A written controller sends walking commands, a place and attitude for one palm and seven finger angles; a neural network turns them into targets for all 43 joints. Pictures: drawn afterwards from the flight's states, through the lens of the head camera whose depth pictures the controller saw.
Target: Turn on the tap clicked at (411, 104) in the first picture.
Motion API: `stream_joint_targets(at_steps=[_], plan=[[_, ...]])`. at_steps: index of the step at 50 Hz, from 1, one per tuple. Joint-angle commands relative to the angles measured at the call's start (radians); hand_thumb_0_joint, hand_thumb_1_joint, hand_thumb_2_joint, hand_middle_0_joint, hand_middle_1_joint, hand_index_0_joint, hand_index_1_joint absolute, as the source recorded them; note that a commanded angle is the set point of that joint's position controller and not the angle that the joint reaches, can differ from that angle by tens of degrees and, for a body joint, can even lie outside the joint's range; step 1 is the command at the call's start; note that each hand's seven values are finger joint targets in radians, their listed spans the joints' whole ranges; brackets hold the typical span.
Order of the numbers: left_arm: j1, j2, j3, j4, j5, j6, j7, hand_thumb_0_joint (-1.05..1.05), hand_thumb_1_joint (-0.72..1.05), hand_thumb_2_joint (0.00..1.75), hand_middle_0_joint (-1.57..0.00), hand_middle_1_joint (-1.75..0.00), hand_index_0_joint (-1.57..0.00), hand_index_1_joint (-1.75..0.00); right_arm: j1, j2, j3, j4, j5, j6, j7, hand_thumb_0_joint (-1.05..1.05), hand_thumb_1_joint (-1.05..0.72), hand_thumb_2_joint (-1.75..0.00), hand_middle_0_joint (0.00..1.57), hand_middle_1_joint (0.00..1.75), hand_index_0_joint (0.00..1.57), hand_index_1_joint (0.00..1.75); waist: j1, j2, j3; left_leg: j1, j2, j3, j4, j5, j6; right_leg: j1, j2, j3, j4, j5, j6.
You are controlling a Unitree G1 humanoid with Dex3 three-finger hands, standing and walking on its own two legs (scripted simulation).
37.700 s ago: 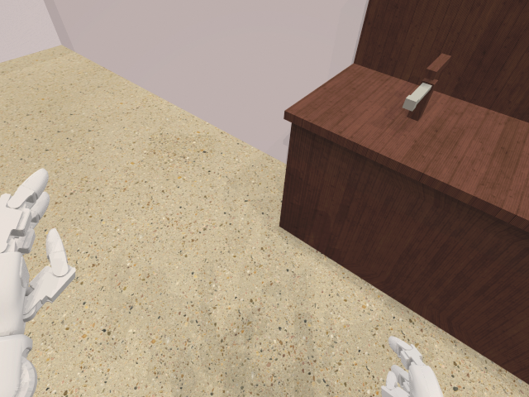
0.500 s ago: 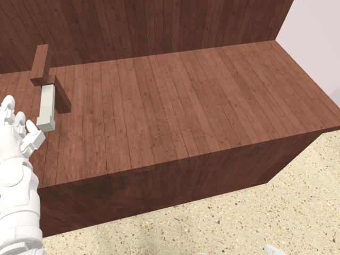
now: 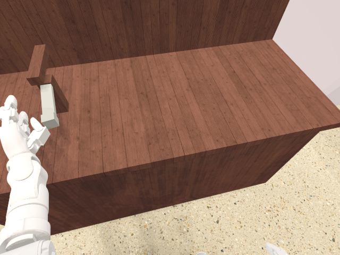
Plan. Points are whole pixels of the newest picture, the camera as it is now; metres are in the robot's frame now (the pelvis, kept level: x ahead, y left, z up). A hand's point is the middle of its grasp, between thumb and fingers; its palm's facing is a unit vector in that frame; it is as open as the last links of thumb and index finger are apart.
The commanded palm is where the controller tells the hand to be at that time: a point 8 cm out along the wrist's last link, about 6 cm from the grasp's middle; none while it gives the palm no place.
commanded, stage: push the lever round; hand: left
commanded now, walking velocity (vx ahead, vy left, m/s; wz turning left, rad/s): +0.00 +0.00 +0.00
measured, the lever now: (50, 120) +0.40 +0.30 +0.08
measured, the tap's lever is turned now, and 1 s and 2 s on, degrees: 10 40 66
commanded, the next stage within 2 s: none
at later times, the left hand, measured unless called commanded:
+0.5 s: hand (65, 123) +0.39 +0.27 +0.07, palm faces +0.64 -0.77 -0.05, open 7.8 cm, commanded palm +0.35 +0.29 +0.08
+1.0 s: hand (82, 115) +0.42 +0.24 +0.07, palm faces +0.73 -0.68 -0.07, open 7.8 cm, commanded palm +0.37 +0.25 +0.08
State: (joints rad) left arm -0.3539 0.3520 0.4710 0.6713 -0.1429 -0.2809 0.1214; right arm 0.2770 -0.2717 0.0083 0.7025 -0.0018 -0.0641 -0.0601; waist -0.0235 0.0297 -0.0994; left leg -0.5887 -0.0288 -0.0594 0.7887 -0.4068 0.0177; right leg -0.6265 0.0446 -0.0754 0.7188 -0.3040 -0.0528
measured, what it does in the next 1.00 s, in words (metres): stands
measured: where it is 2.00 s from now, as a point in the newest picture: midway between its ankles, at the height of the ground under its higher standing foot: outside the picture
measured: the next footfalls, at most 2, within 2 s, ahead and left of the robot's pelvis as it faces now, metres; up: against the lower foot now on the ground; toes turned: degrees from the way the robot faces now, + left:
none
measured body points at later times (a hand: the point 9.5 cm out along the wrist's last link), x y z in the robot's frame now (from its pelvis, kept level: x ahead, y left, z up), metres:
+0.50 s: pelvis +0.00 +0.01 +0.00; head +0.05 +0.01 +0.45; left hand +0.36 +0.31 +0.08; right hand +0.10 -0.25 -0.12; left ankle -0.02 +0.11 -0.71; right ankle +0.03 -0.09 -0.71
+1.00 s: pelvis +0.00 +0.00 +0.00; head +0.05 +0.00 +0.44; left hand +0.38 +0.27 +0.08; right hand +0.09 -0.25 -0.13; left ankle -0.02 +0.11 -0.71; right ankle +0.03 -0.09 -0.71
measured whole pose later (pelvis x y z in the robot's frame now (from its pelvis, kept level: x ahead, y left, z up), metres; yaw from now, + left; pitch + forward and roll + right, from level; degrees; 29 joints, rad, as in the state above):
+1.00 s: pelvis +0.00 +0.00 +0.00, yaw +0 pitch +13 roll -1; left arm -0.57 0.16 0.36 0.80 0.05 -0.26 0.65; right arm 0.26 -0.23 -0.02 0.76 -0.06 -0.03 -0.01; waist -0.05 0.03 -0.13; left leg -0.64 -0.04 -0.06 0.82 -0.41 0.02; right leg -0.68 0.04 -0.07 0.76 -0.31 -0.05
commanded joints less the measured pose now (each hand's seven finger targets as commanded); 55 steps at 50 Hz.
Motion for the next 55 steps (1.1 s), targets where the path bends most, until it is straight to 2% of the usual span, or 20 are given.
stream_joint_targets(at_steps=[1, 5, 7, 12, 16, 19, 23, 25, 28, 30, 31, 34, 35, 37, 39, 40, 49, 50, 53, 55], plan=[[-0.362, 0.233, -0.009, -0.223, 0.017, -0.068, 0.045, 0.0, 0.9, 0.9, -0.15, -0.15, -0.15, -0.15, 0.009, -0.137, -0.052, -0.095, 0.001, -0.03, -0.015, 0.0, -0.9, -0.9, 0.2, 0.3, 0.2, 0.3, -0.034, 0.015, -0.275, 0.03, 0.006, 0.006, -0.106, 0.214, 0.009, 0.257, -0.028, 0.072, -0.077, 0.192, 0.033], [-0.403, 0.231, -0.014, -0.225, 0.039, -0.074, 0.088, 0.0, 0.9, 0.9, -0.15, -0.15, -0.15, -0.15, 0.004, -0.135, -0.051, -0.087, -0.002, -0.028, -0.016, 0.0, -0.9, -0.9, 0.2, 0.3, 0.2, 0.3, -0.029, 0.056, -0.28, 0.042, 0.005, -0.003, -0.109, 0.208, 0.001, 0.239, -0.028, 0.066, -0.074, 0.165, 0.026], [-0.386, 0.192, -0.037, -0.239, 0.046, -0.078, 0.114, 0.0, 0.9, 0.9, -0.15, -0.15, -0.15, -0.15, 0.009, -0.129, -0.056, -0.092, -0.009, -0.029, -0.01, 0.0, -0.9, -0.9, 0.2, 0.3, 0.2, 0.3, -0.024, 0.059, -0.317, 0.071, 0.004, -0.001, -0.105, 0.247, -0.006, 0.243, -0.025, 0.06, -0.067, 0.192, 0.025], [-0.352, 0.174, -0.029, -0.235, 0.06, -0.079, 0.174, 0.0, 0.9, 0.9, -0.15, -0.15, -0.15, -0.15, 0.008, -0.125, -0.06, -0.085, -0.016, -0.022, 0.0, 0.0, -0.9, -0.9, 0.2, 0.3, 0.2, 0.3, -0.012, 0.018, -0.338, 0.064, 0.007, -0.002, -0.1, 0.294, -0.016, 0.271, -0.024, 0.055, -0.056, 0.239, 0.025], [-0.401, 0.132, -0.069, -0.25, 0.091, -0.072, 0.22, 0.0, 0.9, 0.9, -0.15, -0.15, -0.15, -0.15, -0.001, -0.119, -0.058, -0.084, -0.019, -0.016, 0.004, 0.0, -0.9, -0.9, 0.2, 0.3, 0.2, 0.3, -0.022, 0.068, -0.315, 0.079, 0.008, -0.005, -0.104, 0.302, -0.025, 0.242, -0.025, 0.051, -0.055, 0.225, 0.02], [-0.371, 0.092, -0.087, -0.274, 0.099, -0.071, 0.259, 0.0, 0.9, 0.9, -0.15, -0.15, -0.15, -0.15, -0.003, -0.117, -0.064, -0.088, -0.026, -0.017, 0.011, 0.0, -0.9, -0.9, 0.2, 0.3, 0.2, 0.3, -0.017, 0.036, -0.343, 0.099, 0.011, -0.004, -0.099, 0.346, -0.033, 0.252, -0.021, 0.043, -0.05, 0.251, 0.02], [-0.374, 0.056, -0.095, -0.236, 0.113, -0.059, 0.305, 0.0, 0.9, 0.9, -0.15, -0.15, -0.15, -0.15, -0.008, -0.113, -0.066, -0.081, -0.027, -0.012, 0.016, 0.0, -0.9, -0.9, 0.2, 0.3, 0.2, 0.3, -0.018, -0.003, -0.317, 0.074, 0.012, -0.005, -0.1, 0.328, -0.035, 0.247, -0.021, 0.039, -0.049, 0.241, 0.022], [-0.403, 0.074, -0.077, -0.227, 0.127, -0.053, 0.329, 0.0, 0.9, 0.9, -0.15, -0.15, -0.15, -0.15, -0.014, -0.115, -0.067, -0.073, -0.029, -0.007, 0.012, 0.0, -0.9, -0.9, 0.2, 0.3, 0.2, 0.3, -0.02, 0.01, -0.306, 0.067, 0.011, -0.004, -0.099, 0.304, -0.03, 0.237, -0.024, 0.045, -0.053, 0.22, 0.022], [-0.449, 0.014, -0.136, -0.238, 0.147, -0.05, 0.353, 0.0, 0.9, 0.9, -0.15, -0.15, -0.15, -0.15, -0.02, -0.106, -0.065, -0.075, -0.032, -0.008, 0.017, 0.0, -0.9, -0.9, 0.2, 0.3, 0.2, 0.3, -0.032, 0.029, -0.307, 0.081, 0.011, -0.002, -0.1, 0.308, -0.036, 0.219, -0.024, 0.041, -0.051, 0.214, 0.02], [-0.478, 0.042, -0.111, -0.22, 0.166, -0.045, 0.379, 0.0, 0.9, 0.9, -0.15, -0.15, -0.15, -0.15, -0.022, -0.107, -0.065, -0.064, -0.035, -0.003, 0.014, 0.0, -0.9, -0.9, 0.2, 0.3, 0.2, 0.3, -0.029, 0.058, -0.298, 0.074, 0.011, -0.006, -0.099, 0.287, -0.037, 0.203, -0.025, 0.043, -0.052, 0.186, 0.017], [-0.509, 0.018, -0.133, -0.224, 0.168, -0.045, 0.388, 0.0, 0.9, 0.9, -0.15, -0.15, -0.15, -0.15, -0.019, -0.103, -0.065, -0.063, -0.037, -0.003, 0.016, 0.0, -0.9, -0.9, 0.2, 0.3, 0.2, 0.3, -0.042, 0.046, -0.312, 0.084, 0.01, -0.007, -0.097, 0.286, -0.038, 0.198, -0.024, 0.041, -0.052, 0.186, 0.019], [-0.497, 0.002, -0.126, -0.194, 0.166, -0.047, 0.415, 0.0, 0.9, 0.9, -0.15, -0.15, -0.15, -0.15, -0.019, -0.102, -0.069, -0.063, -0.04, -0.004, 0.018, 0.0, -0.9, -0.9, 0.2, 0.3, 0.2, 0.3, -0.034, -0.002, -0.34, 0.072, 0.007, -0.001, -0.091, 0.291, -0.034, 0.225, -0.024, 0.043, -0.051, 0.205, 0.021], [-0.482, 0.032, -0.09, -0.173, 0.172, -0.043, 0.428, 0.0, 0.9, 0.9, -0.15, -0.15, -0.15, -0.15, -0.017, -0.105, -0.071, -0.059, -0.043, 0.0, 0.015, 0.0, -0.9, -0.9, 0.2, 0.3, 0.2, 0.3, -0.025, -0.004, -0.341, 0.061, 0.008, -0.002, -0.089, 0.289, -0.032, 0.23, -0.024, 0.045, -0.048, 0.205, 0.021], [-0.539, 0.02, -0.105, -0.152, 0.176, -0.042, 0.443, 0.0, 0.9, 0.9, -0.15, -0.15, -0.15, -0.15, -0.015, -0.1, -0.069, -0.053, -0.043, 0.003, 0.017, 0.0, -0.9, -0.9, 0.2, 0.3, 0.2, 0.3, -0.039, -0.019, -0.341, 0.046, 0.006, 0.004, -0.085, 0.271, -0.027, 0.23, -0.028, 0.05, -0.049, 0.206, 0.026], [-0.54, -0.005, -0.126, -0.145, 0.19, -0.042, 0.458, 0.0, 0.9, 0.9, -0.15, -0.15, -0.15, -0.15, -0.017, -0.096, -0.071, -0.054, -0.046, 0.003, 0.021, 0.0, -0.9, -0.9, 0.2, 0.3, 0.2, 0.3, -0.04, 0.0, -0.337, 0.051, 0.007, 0.004, -0.086, 0.279, -0.031, 0.218, -0.027, 0.046, -0.047, 0.204, 0.023], [-0.556, 0.02, -0.102, -0.14, 0.202, -0.042, 0.471, 0.0, 0.9, 0.9, -0.15, -0.15, -0.15, -0.15, -0.015, -0.1, -0.071, -0.048, -0.048, 0.006, 0.02, 0.0, -0.9, -0.9, 0.2, 0.3, 0.2, 0.3, -0.034, 0.031, -0.337, 0.055, 0.006, 0.003, -0.083, 0.288, -0.031, 0.212, -0.027, 0.048, -0.046, 0.206, 0.021], [-0.656, -0.061, -0.158, -0.078, 0.231, -0.046, 0.552, 0.0, 0.9, 0.9, -0.15, -0.15, -0.15, -0.15, -0.007, -0.094, -0.077, -0.031, -0.06, 0.005, 0.035, 0.0, -0.9, -0.9, 0.2, 0.3, 0.2, 0.3, -0.061, -0.002, -0.352, 0.048, 0.009, 0.002, -0.074, 0.268, -0.032, 0.185, -0.025, 0.043, -0.042, 0.181, 0.022], [-0.653, -0.037, -0.127, -0.071, 0.237, -0.046, 0.563, 0.0, 0.9, 0.9, -0.15, -0.15, -0.15, -0.15, -0.006, -0.096, -0.079, -0.027, -0.063, 0.007, 0.034, 0.0, -0.9, -0.9, 0.2, 0.3, 0.2, 0.3, -0.051, 0.024, -0.348, 0.047, 0.009, -0.001, -0.075, 0.278, -0.036, 0.184, -0.025, 0.042, -0.04, 0.183, 0.02], [-0.678, -0.063, -0.143, -0.069, 0.243, -0.05, 0.584, 0.0, 0.9, 0.9, -0.15, -0.15, -0.15, -0.15, 0.003, -0.09, -0.083, -0.024, -0.069, 0.009, 0.043, 0.0, -0.9, -0.9, 0.2, 0.3, 0.2, 0.3, -0.057, 0.007, -0.391, 0.057, 0.008, 0.008, -0.061, 0.309, -0.035, 0.195, -0.025, 0.042, -0.032, 0.217, 0.022], [-0.674, -0.023, -0.104, -0.032, 0.255, -0.043, 0.601, 0.0, 0.9, 0.9, -0.15, -0.15, -0.15, -0.15, 0.006, -0.095, -0.083, -0.016, -0.071, 0.015, 0.043, 0.0, -0.9, -0.9, 0.2, 0.3, 0.2, 0.3, -0.051, 0.001, -0.377, 0.027, 0.007, 0.006, -0.064, 0.292, -0.033, 0.205, -0.027, 0.045, -0.031, 0.212, 0.022]])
